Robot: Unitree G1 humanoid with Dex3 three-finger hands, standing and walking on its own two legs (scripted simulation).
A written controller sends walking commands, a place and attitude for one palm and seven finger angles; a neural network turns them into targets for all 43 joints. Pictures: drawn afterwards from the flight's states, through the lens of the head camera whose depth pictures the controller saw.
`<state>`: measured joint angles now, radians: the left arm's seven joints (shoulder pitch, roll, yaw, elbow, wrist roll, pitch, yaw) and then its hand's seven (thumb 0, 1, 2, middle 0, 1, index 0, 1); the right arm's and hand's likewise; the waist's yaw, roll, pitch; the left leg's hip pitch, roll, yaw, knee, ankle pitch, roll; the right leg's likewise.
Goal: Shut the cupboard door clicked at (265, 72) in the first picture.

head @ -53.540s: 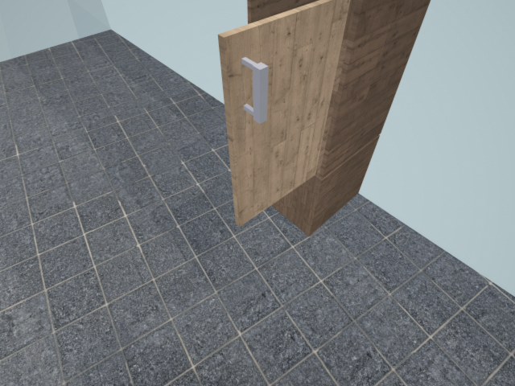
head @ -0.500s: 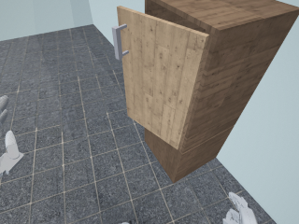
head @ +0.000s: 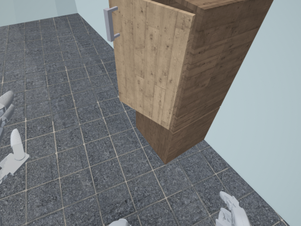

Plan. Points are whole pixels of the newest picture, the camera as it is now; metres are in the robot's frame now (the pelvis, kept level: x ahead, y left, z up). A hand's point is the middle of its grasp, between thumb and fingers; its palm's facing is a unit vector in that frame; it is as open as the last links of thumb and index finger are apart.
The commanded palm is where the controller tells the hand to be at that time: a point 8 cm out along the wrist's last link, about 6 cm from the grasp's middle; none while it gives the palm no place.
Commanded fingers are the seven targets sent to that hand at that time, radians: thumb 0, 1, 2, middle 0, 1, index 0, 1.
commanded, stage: stop stepping back and stand still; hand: left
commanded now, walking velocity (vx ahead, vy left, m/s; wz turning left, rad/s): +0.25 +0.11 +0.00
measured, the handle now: (112, 24) +0.80 +0.22 +0.15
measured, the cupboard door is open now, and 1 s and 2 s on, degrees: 20 20 20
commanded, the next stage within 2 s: let the arm hang, fingers relaxed in 1.12 s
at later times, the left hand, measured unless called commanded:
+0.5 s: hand (0, 181) +0.15 +0.27 +0.17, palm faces +0.44 -0.79 -0.42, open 7.4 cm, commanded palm +0.10 +0.30 +0.19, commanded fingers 0.00 0.90 0.90 -0.20 -0.30 -0.20 -0.30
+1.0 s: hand (22, 151) +0.20 +0.26 +0.17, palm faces +0.40 -0.80 -0.45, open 7.4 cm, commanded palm +0.15 +0.29 +0.19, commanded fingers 0.00 0.90 0.90 -0.20 -0.30 -0.20 -0.30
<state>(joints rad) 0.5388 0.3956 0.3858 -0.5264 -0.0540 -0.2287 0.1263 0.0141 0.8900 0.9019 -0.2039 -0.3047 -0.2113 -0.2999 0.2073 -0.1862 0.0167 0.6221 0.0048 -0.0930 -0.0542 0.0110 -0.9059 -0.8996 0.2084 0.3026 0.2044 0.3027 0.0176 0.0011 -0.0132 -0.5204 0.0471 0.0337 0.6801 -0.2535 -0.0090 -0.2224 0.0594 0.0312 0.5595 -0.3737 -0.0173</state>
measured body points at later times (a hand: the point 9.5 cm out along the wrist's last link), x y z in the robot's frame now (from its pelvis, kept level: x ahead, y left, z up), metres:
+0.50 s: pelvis -0.03 +0.00 +0.01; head -0.04 +0.01 +0.46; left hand +0.12 +0.31 +0.19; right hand +0.12 -0.22 -0.07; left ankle +0.04 +0.10 -0.73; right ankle -0.05 -0.12 -0.73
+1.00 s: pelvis +0.01 -0.01 +0.01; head +0.01 +0.01 +0.46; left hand +0.18 +0.30 +0.20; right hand +0.17 -0.25 -0.06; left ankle +0.04 +0.10 -0.73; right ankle -0.05 -0.12 -0.73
